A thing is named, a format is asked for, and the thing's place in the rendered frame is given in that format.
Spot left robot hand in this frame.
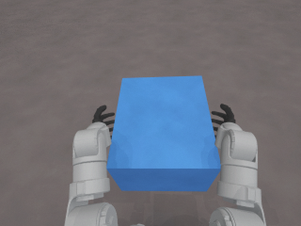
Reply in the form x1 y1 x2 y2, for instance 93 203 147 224
92 105 115 139

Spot robot left forearm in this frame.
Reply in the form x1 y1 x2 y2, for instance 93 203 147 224
64 121 112 226

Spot robot right upper arm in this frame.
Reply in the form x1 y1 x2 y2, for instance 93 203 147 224
209 206 265 226

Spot carton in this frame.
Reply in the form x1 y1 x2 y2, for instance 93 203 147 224
106 75 221 192

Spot robot right forearm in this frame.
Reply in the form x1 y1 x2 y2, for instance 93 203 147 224
214 122 266 226

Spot right robot hand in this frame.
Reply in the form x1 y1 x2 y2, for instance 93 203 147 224
211 104 236 138

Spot robot left upper arm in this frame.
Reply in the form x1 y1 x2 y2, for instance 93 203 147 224
65 202 118 226

